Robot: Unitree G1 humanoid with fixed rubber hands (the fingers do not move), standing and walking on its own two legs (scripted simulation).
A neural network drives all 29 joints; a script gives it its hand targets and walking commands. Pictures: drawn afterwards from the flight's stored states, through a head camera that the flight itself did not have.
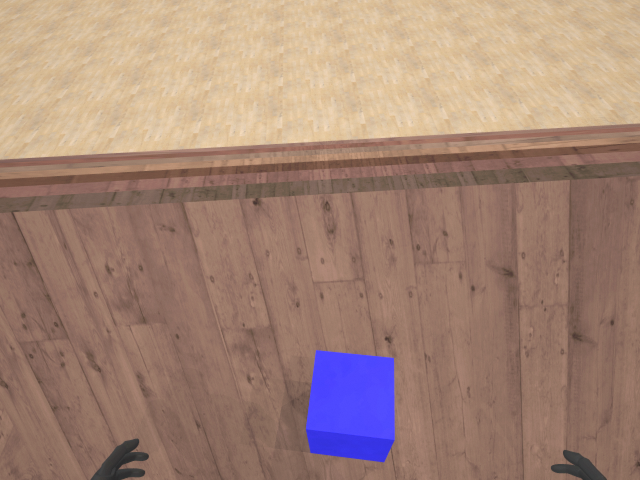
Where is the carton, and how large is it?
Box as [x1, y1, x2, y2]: [306, 350, 394, 461]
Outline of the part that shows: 316,350 306,424 306,431 310,451 315,453 384,461 394,439 393,358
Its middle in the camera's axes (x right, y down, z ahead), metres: +0.09 +0.48 +1.08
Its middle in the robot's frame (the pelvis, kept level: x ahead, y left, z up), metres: +0.39 -0.03 -0.66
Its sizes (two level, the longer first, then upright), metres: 0.210 0.200 0.250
